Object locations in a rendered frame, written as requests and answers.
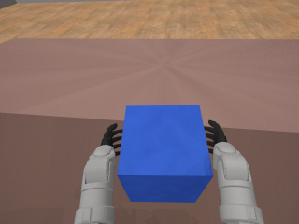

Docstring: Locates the robot left hand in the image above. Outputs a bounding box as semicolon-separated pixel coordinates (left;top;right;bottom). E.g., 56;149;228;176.
100;123;123;156

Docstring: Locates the carton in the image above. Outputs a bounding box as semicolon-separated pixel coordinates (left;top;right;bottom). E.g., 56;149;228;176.
117;105;214;203

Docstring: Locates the robot left forearm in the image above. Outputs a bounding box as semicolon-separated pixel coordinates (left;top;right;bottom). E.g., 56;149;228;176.
74;145;117;224

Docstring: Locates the robot right hand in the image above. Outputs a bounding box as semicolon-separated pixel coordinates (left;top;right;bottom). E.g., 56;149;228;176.
204;120;227;154

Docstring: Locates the robot right forearm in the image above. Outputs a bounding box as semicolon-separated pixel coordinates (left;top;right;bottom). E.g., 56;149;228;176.
212;142;264;224

